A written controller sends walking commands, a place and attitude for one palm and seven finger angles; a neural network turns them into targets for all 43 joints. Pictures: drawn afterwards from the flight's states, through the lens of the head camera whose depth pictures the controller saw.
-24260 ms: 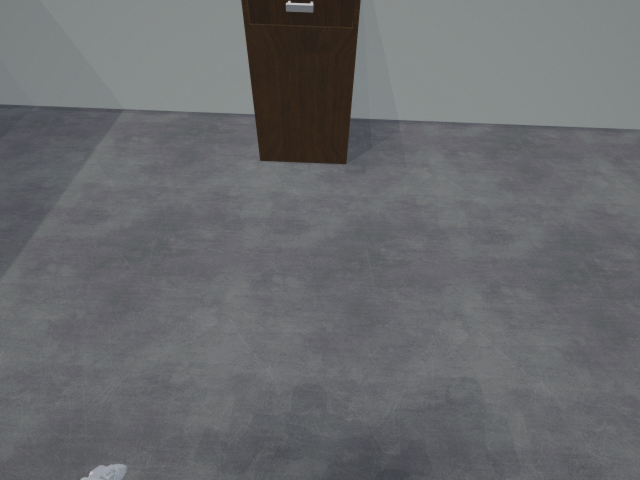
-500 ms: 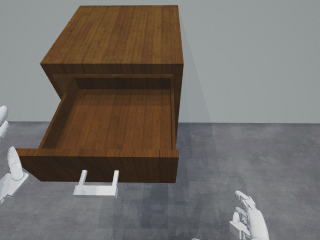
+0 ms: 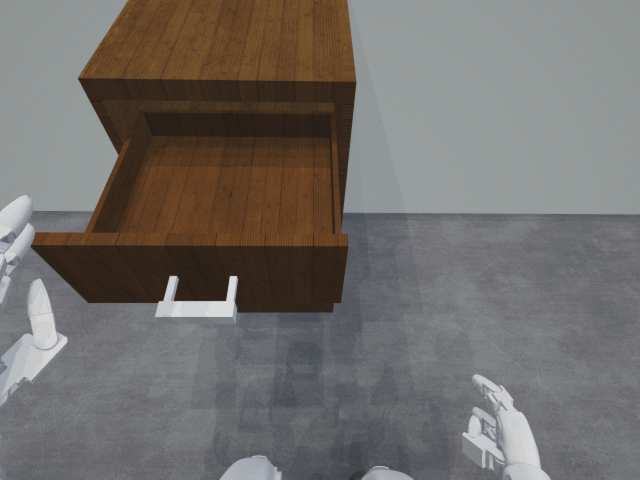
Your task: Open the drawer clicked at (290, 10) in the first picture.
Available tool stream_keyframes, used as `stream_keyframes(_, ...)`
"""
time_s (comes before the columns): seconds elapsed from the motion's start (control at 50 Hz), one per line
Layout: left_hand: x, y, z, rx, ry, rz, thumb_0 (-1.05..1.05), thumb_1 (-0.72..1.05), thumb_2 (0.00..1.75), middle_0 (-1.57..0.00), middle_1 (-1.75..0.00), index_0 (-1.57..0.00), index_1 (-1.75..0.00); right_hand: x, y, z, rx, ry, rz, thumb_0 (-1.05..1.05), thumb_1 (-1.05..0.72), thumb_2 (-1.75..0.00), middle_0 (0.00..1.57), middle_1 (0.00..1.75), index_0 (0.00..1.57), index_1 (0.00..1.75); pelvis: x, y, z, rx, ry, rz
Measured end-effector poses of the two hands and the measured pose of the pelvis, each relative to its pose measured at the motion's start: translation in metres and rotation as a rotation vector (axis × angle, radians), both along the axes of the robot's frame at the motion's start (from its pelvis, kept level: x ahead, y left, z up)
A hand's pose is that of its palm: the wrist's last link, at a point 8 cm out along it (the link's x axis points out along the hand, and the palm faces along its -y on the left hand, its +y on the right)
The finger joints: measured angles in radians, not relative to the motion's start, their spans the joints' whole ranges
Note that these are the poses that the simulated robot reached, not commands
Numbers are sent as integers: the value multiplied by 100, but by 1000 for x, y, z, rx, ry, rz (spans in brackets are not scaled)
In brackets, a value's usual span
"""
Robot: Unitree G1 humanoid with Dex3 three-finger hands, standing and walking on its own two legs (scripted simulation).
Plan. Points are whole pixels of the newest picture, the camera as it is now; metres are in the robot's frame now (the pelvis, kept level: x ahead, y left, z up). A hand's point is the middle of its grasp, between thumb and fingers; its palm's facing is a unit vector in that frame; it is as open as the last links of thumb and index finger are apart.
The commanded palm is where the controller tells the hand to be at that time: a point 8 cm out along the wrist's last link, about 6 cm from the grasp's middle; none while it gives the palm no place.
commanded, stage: step back with the hand held close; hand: left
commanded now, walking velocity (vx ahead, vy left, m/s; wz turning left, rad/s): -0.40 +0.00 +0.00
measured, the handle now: (200, 298) +0.34 +0.18 -0.02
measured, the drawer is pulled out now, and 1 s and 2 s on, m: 0.30 0.30 0.30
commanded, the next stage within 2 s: stop stepping back and stand still in 0.06 s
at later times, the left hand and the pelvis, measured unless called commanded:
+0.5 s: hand out of the picture +0.10 +0.22 +0.17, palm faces +0.31 -0.86 -0.41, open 7.4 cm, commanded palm +0.03 +0.27 +0.19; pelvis -0.11 +0.00 +0.00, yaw -4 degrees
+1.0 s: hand out of the picture +0.08 +0.22 +0.17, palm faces +0.29 -0.85 -0.43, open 7.4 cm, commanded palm none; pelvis -0.13 +0.00 +0.01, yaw -4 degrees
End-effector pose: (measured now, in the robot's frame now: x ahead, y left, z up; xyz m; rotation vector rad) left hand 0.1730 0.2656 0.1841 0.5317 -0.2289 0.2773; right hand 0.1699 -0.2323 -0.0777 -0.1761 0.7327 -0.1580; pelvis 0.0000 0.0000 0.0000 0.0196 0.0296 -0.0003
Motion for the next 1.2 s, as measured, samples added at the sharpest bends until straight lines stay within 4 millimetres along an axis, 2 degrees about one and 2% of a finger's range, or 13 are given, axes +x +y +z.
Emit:
stream_keyframes(0.08, -23, 9, -5, 3, 45, -10, 1, 88, 90, -21, -30, -21, -30, -24, 4, 11, -40, 14, -8, 2, -91, -89, 20, 30, 20, 30, -20, 7, 4, 10, 15, -5)
stream_keyframes(0.14, -43, 20, -6, 31, 26, -27, 1, 88, 90, -21, -30, -21, -30, -42, 7, 11, -79, 1, -1, 2, -91, -89, 20, 30, 20, 30, -39, 15, -2, -11, 13, 12)
stream_keyframes(0.22, -68, 30, 2, 23, -14, 7, 1, 88, 90, -21, -30, -21, -30, -69, 17, 13, -63, -8, -1, 2, -91, -89, 20, 30, 20, 30, -60, 16, 2, -23, -9, -7)
stream_keyframes(0.34, -101, 19, 12, -16, -51, 28, 1, 88, 90, -21, -30, -21, -30, -108, 25, 11, 9, -30, 2, 2, -90, -89, 20, 30, 20, 30, -87, 11, 4, -41, -25, -52)
stream_keyframes(0.44, -109, 3, 6, -26, -54, -4, 1, 88, 90, -21, -30, -21, -30, -137, 14, -4, 28, 4, -5, 2, -90, -89, 21, 30, 20, 30, -110, 3, -1, -48, -44, -52)
stream_keyframes(0.6, -119, 3, 3, -36, -16, -72, 1, 88, 90, -21, -30, -21, -30, -184, -17, 11, -63, 34, -126, 2, -90, -89, 20, 30, 20, 30, -121, 8, 5, -40, -39, -66)
stream_keyframes(0.74, -131, 4, 9, 15, -7, -63, 1, 88, 90, -21, -30, -21, -30, -190, -21, 17, -72, 1, -112, 2, -91, -90, 20, 30, 20, 30, -132, 4, 8, -32, -47, -67)
stream_keyframes(0.86, -140, -1, 7, -17, -6, -39, 1, 88, 90, -21, -30, -21, -30, -180, -14, 13, -35, -5, -74, 2, -91, -90, 20, 30, 20, 30, -135, 0, 9, -49, -39, -68)
stream_keyframes(1.0, -132, 1, 0, -51, 19, -18, 1, 88, 90, -21, -30, -21, -30, -164, -4, 15, -25, -12, -57, 2, -90, -89, 20, 30, 20, 30, -131, 3, 11, -42, -42, -72)
stream_keyframes(1.04, -121, 6, -25, -29, 104, -25, 1, 89, 90, -21, -30, -21, -30, -160, -4, 7, -9, -5, -10, 2, -90, -89, 20, 30, 20, 30, -131, 5, 9, -38, -21, -57)
stream_keyframes(1.1, -107, 17, -113, -140, 441, 52, 0, 89, 90, -20, -30, -20, -30, -161, -5, -16, 12, 86, 23, 1, -90, -89, 20, 30, 20, 30, -133, 8, 4, -31, -13, -46)
stream_keyframes(1.14, -117, 14, -179, -232, 701, 110, 0, 90, 90, -20, -30, -20, -30, -169, -4, -26, 20, 147, 19, 1, -91, -89, 20, 30, 20, 30, -134, 8, 2, -29, -22, -46)
stream_keyframes(1.2, -159, -8, -257, -341, 1053, 145, 1, 90, 90, -19, -30, -20, -30, -193, -4, -33, 24, 236, -9, 1, -91, -89, 20, 30, 20, 30, -134, 6, 2, -24, -43, -54)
